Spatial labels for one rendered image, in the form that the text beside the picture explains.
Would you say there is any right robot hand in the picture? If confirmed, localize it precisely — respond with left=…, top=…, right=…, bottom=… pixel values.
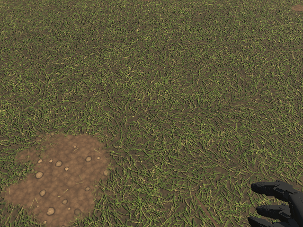
left=247, top=180, right=303, bottom=227

